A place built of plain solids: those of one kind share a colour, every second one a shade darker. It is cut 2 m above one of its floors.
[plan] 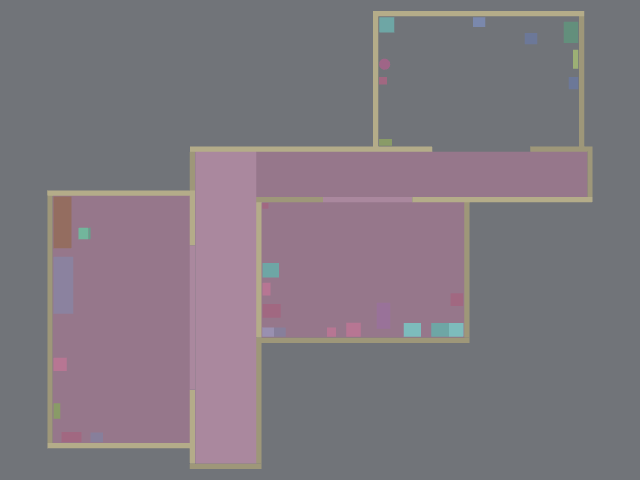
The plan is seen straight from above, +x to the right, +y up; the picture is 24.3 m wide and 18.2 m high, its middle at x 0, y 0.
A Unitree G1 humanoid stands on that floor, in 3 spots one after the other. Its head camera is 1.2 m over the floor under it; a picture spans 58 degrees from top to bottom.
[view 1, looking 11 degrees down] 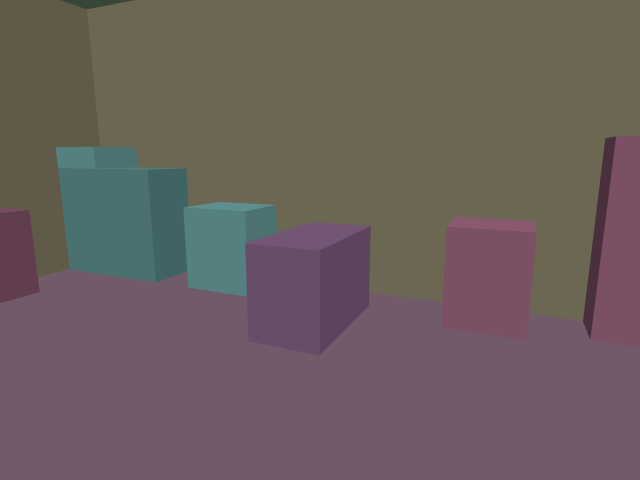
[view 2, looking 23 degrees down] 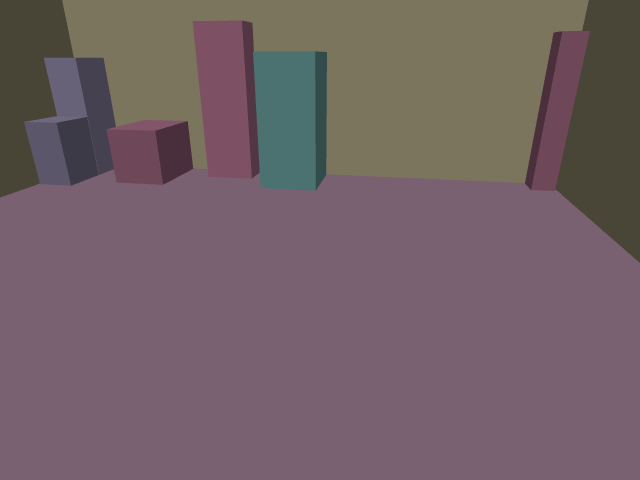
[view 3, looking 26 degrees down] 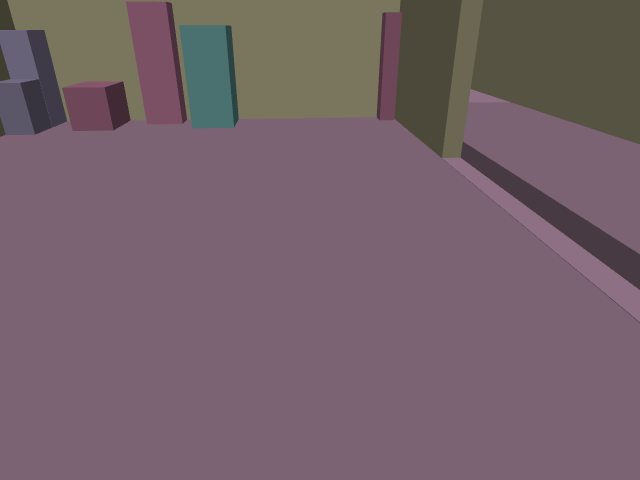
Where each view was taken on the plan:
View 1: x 1.15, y -0.13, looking -66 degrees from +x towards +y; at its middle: trunk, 2.83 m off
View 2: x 2.41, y -0.13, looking -170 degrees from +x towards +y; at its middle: floor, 3.07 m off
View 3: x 4.40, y -0.13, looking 176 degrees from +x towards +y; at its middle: floor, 2.74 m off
